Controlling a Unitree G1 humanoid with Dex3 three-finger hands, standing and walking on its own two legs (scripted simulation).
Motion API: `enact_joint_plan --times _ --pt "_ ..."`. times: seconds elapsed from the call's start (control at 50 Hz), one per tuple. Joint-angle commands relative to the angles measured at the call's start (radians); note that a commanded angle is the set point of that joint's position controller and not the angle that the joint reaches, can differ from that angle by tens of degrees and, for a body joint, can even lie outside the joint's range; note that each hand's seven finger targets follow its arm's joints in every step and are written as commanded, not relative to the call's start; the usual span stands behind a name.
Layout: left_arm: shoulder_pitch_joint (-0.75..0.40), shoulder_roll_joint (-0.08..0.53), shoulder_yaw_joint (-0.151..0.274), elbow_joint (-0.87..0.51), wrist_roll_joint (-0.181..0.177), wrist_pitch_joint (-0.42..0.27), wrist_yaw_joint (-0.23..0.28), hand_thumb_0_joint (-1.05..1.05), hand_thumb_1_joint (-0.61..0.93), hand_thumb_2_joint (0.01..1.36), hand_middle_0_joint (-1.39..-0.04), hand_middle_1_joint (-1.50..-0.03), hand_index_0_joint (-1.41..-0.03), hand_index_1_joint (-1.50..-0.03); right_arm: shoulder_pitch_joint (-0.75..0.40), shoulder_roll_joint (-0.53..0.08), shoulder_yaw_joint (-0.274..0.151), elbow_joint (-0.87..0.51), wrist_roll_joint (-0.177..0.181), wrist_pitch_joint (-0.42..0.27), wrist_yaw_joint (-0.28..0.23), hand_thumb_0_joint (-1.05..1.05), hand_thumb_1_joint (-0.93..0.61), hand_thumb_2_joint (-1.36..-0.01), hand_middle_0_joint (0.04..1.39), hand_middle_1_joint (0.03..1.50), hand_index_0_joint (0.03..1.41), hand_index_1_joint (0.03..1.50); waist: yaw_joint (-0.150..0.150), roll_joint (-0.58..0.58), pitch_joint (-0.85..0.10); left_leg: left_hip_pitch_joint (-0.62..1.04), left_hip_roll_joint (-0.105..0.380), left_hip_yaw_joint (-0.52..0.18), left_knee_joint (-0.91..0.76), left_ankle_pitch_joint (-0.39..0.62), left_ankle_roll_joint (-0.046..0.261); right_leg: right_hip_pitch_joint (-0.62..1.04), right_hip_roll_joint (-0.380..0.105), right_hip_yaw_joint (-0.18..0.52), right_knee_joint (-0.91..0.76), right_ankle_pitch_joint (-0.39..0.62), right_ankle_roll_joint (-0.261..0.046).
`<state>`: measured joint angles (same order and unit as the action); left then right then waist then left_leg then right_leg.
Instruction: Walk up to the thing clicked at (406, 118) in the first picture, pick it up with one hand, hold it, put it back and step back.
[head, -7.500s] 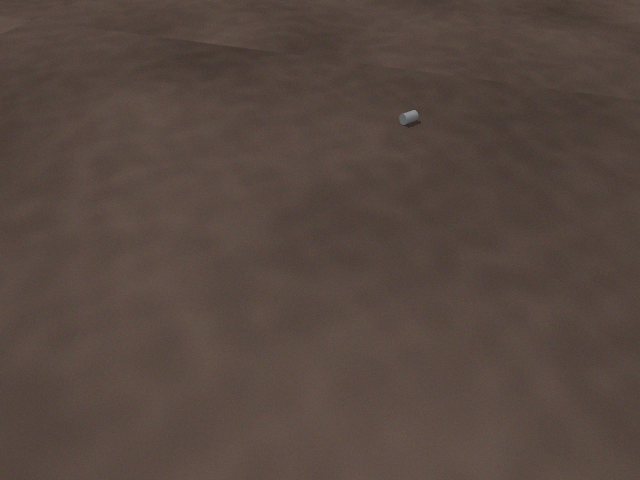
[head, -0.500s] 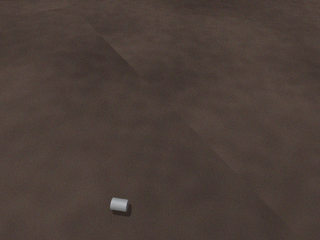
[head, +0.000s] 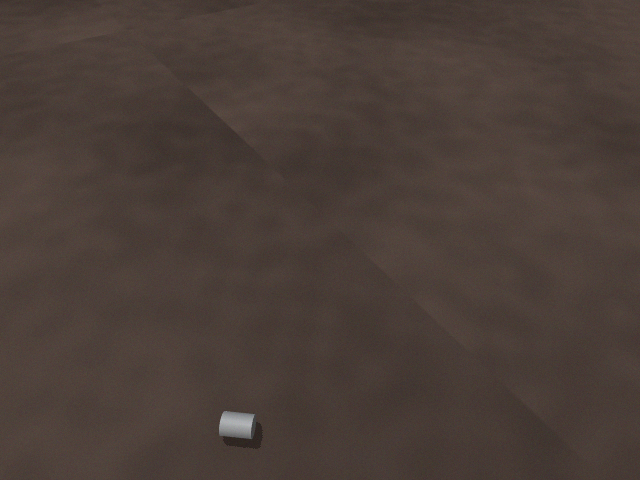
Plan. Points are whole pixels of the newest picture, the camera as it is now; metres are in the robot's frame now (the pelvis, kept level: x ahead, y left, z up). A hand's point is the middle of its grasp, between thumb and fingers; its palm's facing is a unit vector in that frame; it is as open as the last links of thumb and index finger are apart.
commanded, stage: walk up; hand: left
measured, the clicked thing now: (238, 424) +0.45 +0.24 -0.75
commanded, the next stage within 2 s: stand in 0.40 s
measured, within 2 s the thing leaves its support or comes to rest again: neither
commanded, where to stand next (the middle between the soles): +0.08 +0.02 m, yaw -2 degrees
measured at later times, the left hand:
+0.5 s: hand out of the picture +0.09 +0.25 -0.16, palm faces -0.05 -0.93 -0.36, open 7.4 cm
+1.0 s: hand out of the picture +0.08 +0.24 -0.16, palm faces -0.04 -0.94 -0.34, open 7.4 cm
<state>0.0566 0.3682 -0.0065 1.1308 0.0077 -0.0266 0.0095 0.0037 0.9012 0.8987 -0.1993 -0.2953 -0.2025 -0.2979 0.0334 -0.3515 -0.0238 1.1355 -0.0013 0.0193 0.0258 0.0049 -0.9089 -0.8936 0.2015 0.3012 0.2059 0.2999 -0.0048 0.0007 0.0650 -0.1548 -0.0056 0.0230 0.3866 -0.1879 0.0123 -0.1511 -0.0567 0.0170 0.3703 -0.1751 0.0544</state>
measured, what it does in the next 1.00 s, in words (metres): stands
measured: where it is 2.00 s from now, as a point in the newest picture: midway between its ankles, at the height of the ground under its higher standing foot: outside the picture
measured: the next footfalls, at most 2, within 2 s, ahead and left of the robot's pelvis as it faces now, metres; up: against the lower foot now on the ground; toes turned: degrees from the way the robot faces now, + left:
none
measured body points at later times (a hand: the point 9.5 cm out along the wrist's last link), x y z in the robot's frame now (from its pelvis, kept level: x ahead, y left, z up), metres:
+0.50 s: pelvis +0.00 +0.00 +0.00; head +0.02 +0.00 +0.45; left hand +0.09 +0.30 -0.13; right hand +0.08 -0.31 -0.13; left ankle +0.02 +0.11 -0.74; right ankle +0.02 -0.15 -0.74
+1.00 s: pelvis +0.00 -0.01 +0.00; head +0.01 +0.00 +0.45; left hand +0.09 +0.29 -0.13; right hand +0.08 -0.31 -0.13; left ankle +0.02 +0.11 -0.74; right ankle +0.02 -0.15 -0.74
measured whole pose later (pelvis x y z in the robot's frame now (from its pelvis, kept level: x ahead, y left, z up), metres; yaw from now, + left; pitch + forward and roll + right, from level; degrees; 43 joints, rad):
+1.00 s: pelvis +0.00 -0.01 +0.00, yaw +0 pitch -3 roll +0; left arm 0.11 0.36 0.00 1.13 0.02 -0.01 0.00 0.00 0.90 0.90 -0.20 -0.30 -0.20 -0.30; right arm 0.07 -0.34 -0.02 1.15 -0.01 0.00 0.02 0.00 -0.91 -0.89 0.20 0.30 0.21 0.30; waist -0.01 -0.02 0.06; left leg -0.12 0.01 0.02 0.33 -0.17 0.00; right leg -0.12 -0.04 0.01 0.32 -0.16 0.04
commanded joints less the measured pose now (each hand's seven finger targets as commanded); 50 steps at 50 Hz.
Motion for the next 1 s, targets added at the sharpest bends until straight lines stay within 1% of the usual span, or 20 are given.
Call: enact_joint_plan --times 0.0,0.04,0.16,0.32,0.36,0.38,0.4,0.46,0.48,0.54,0.56,0.7,0.76,0.78,0.82,0.84,0.9,0.92,0.94,0.98 --pt "-0.028 0.219 0.045 -0.049 -0.001 -0.019 0.008 0.000 0.900 0.900 -0.200 -0.300 -0.200 -0.300 -0.055 -0.220 -0.047 -0.066 -0.007 -0.026 -0.014 0.000 -0.900 -0.900 0.200 0.300 0.200 0.300 0.004 0.009 -0.090 0.026 0.121 -0.100 -0.104 0.041 0.009 -0.002 -0.073 0.057 -0.058 0.093 -0.056" --pt "-0.034 0.218 0.047 -0.050 0.001 -0.018 0.008 0.000 0.900 0.900 -0.200 -0.300 -0.200 -0.300 -0.051 -0.220 -0.047 -0.061 -0.007 -0.027 -0.014 0.000 -0.900 -0.900 0.200 0.300 0.200 0.300 0.004 0.017 -0.091 0.015 0.128 -0.107 -0.117 0.030 0.011 0.011 -0.069 0.052 -0.059 0.073 -0.057" --pt "-0.035 0.218 0.050 -0.051 0.005 -0.020 0.006 0.000 0.900 0.900 -0.200 -0.300 -0.200 -0.300 -0.045 -0.213 -0.047 -0.069 -0.007 -0.026 -0.011 0.000 -0.900 -0.900 0.200 0.300 0.200 0.300 0.001 0.010 -0.088 0.017 0.115 -0.097 -0.108 0.003 0.006 0.003 -0.071 0.068 -0.074 0.060 -0.058" --pt "-0.020 0.216 0.051 -0.059 0.007 -0.020 0.008 0.000 0.900 0.900 -0.200 -0.300 -0.200 -0.300 -0.029 -0.220 -0.052 -0.076 -0.010 -0.023 -0.013 0.000 -0.900 -0.900 0.200 0.300 0.200 0.300 -0.001 -0.003 -0.128 0.066 0.119 -0.081 -0.080 0.076 0.009 0.007 -0.077 0.067 -0.068 0.119 -0.061" --pt "-0.024 0.211 0.052 -0.059 0.005 -0.019 0.009 0.000 0.900 0.900 -0.200 -0.300 -0.200 -0.300 -0.022 -0.215 -0.052 -0.073 -0.008 -0.023 -0.014 0.000 -0.900 -0.900 0.200 0.300 0.200 0.300 -0.003 -0.006 -0.122 0.058 0.122 -0.084 -0.085 0.084 0.010 0.013 -0.072 0.063 -0.071 0.109 -0.058" --pt "-0.027 0.198 0.046 -0.055 -0.003 -0.014 0.006 0.000 0.900 0.900 -0.200 -0.300 -0.200 -0.300 -0.026 -0.187 -0.038 -0.063 -0.005 -0.031 -0.015 0.000 -0.900 -0.900 0.200 0.300 0.200 0.300 -0.005 -0.058 -0.129 0.061 0.135 -0.108 -0.113 0.103 0.006 0.019 -0.068 0.060 -0.071 0.092 -0.054" --pt "-0.023 0.189 0.046 -0.058 -0.002 -0.010 0.003 0.000 0.900 0.900 -0.200 -0.300 -0.200 -0.300 -0.028 -0.200 -0.038 -0.061 -0.008 -0.036 -0.017 0.000 -0.900 -0.900 0.200 0.300 0.200 0.300 -0.001 -0.029 -0.126 0.055 0.132 -0.105 -0.116 0.084 0.003 0.017 -0.064 0.061 -0.077 0.071 -0.051" --pt "-0.015 0.186 0.043 -0.061 -0.001 -0.010 0.002 0.000 0.900 0.900 -0.200 -0.300 -0.200 -0.300 -0.035 -0.212 -0.040 -0.052 -0.010 -0.041 -0.020 0.000 -0.900 -0.900 0.200 0.300 0.200 0.300 0.003 -0.011 -0.124 0.073 0.138 -0.100 -0.106 0.152 0.003 0.023 -0.073 0.065 -0.076 0.117 -0.054" --pt "-0.014 0.194 0.044 -0.060 0.000 -0.010 0.004 0.000 0.900 0.900 -0.200 -0.300 -0.200 -0.300 -0.024 -0.210 -0.041 -0.050 -0.010 -0.040 -0.021 0.000 -0.900 -0.900 0.200 0.300 0.200 0.300 -0.004 -0.012 -0.124 0.065 0.137 -0.098 -0.104 0.159 0.001 0.032 -0.074 0.063 -0.078 0.121 -0.053" --pt "-0.004 0.192 0.045 -0.057 0.000 -0.009 0.002 0.000 0.900 0.900 -0.200 -0.300 -0.200 -0.300 -0.024 -0.213 -0.039 -0.045 -0.008 -0.042 -0.023 0.000 -0.900 -0.900 0.200 0.300 0.200 0.300 -0.001 0.014 -0.110 0.058 0.135 -0.095 -0.114 0.129 0.000 0.035 -0.075 0.069 -0.087 0.115 -0.053" --pt "-0.003 0.198 0.045 -0.057 0.000 -0.007 0.002 0.000 0.900 0.900 -0.200 -0.300 -0.200 -0.300 -0.021 -0.201 -0.036 -0.043 -0.008 -0.041 -0.022 0.000 -0.900 -0.900 0.200 0.300 0.200 0.300 -0.001 0.006 -0.095 0.037 0.131 -0.098 -0.125 0.093 -0.004 0.035 -0.071 0.061 -0.090 0.081 -0.052" --pt "0.003 0.194 0.046 -0.062 0.003 -0.009 0.000 0.000 0.900 0.900 -0.200 -0.300 -0.200 -0.300 -0.021 -0.203 -0.036 -0.043 -0.007 -0.044 -0.024 0.000 -0.900 -0.900 0.200 0.300 0.200 0.300 -0.001 0.025 -0.104 0.063 0.137 -0.091 -0.118 0.120 -0.003 0.036 -0.077 0.068 -0.095 0.108 -0.056" --pt "-0.009 0.199 0.047 -0.064 0.004 -0.008 0.001 0.000 0.900 0.900 -0.200 -0.300 -0.200 -0.300 -0.017 -0.192 -0.034 -0.045 -0.008 -0.045 -0.024 0.000 -0.900 -0.900 0.200 0.300 0.200 0.300 -0.007 0.001 -0.081 0.045 0.134 -0.098 -0.133 0.085 -0.009 0.024 -0.071 0.062 -0.096 0.067 -0.055" --pt "-0.006 0.192 0.047 -0.064 0.003 -0.006 0.000 0.000 0.900 0.900 -0.200 -0.300 -0.200 -0.300 -0.017 -0.204 -0.035 -0.045 -0.009 -0.043 -0.024 0.000 -0.900 -0.900 0.200 0.300 0.200 0.300 -0.007 0.019 -0.087 0.041 0.131 -0.092 -0.132 0.060 -0.006 0.029 -0.074 0.068 -0.104 0.064 -0.055" --pt "0.004 0.190 0.045 -0.065 0.004 -0.008 -0.001 0.000 0.900 0.900 -0.200 -0.300 -0.200 -0.300 -0.024 -0.208 -0.037 -0.047 -0.008 -0.044 -0.024 0.000 -0.900 -0.900 0.200 0.300 0.200 0.300 -0.001 0.024 -0.097 0.057 0.135 -0.094 -0.124 0.099 -0.001 0.037 -0.077 0.067 -0.101 0.095 -0.055" --pt "-0.001 0.191 0.046 -0.063 0.002 -0.007 -0.002 0.000 0.900 0.900 -0.200 -0.300 -0.200 -0.300 -0.014 -0.203 -0.034 -0.045 -0.007 -0.045 -0.024 0.000 -0.900 -0.900 0.200 0.300 0.200 0.300 -0.006 0.012 -0.081 0.036 0.132 -0.097 -0.135 0.070 -0.005 0.034 -0.072 0.063 -0.102 0.068 -0.055" --pt "0.002 0.197 0.048 -0.063 0.003 -0.008 -0.001 0.000 0.900 0.900 -0.200 -0.300 -0.200 -0.300 -0.021 -0.202 -0.035 -0.050 -0.007 -0.045 -0.024 0.000 -0.900 -0.900 0.200 0.300 0.200 0.300 -0.004 -0.001 -0.097 0.059 0.135 -0.096 -0.125 0.091 -0.003 0.032 -0.075 0.065 -0.101 0.080 -0.056" --pt "0.000 0.190 0.045 -0.062 0.003 -0.007 -0.001 0.000 0.900 0.900 -0.200 -0.300 -0.200 -0.300 -0.019 -0.201 -0.033 -0.048 -0.007 -0.043 -0.023 0.000 -0.900 -0.900 0.200 0.300 0.200 0.300 -0.005 -0.003 -0.074 0.037 0.131 -0.100 -0.135 0.065 -0.006 0.026 -0.072 0.061 -0.110 0.055 -0.054" --pt "0.009 0.193 0.045 -0.062 0.003 -0.008 -0.002 0.000 0.900 0.900 -0.200 -0.300 -0.200 -0.300 -0.023 -0.203 -0.034 -0.047 -0.007 -0.043 -0.022 0.000 -0.900 -0.900 0.200 0.300 0.200 0.300 0.001 -0.008 -0.079 0.050 0.133 -0.100 -0.128 0.075 -0.004 0.029 -0.076 0.065 -0.111 0.058 -0.056" --pt "0.006 0.190 0.044 -0.064 0.004 -0.007 -0.002 0.000 0.900 0.900 -0.200 -0.300 -0.200 -0.300 -0.017 -0.205 -0.034 -0.046 -0.008 -0.043 -0.023 0.000 -0.900 -0.900 0.200 0.300 0.200 0.300 -0.003 -0.008 -0.075 0.058 0.131 -0.096 -0.125 0.068 -0.010 0.007 -0.071 0.064 -0.113 0.039 -0.055"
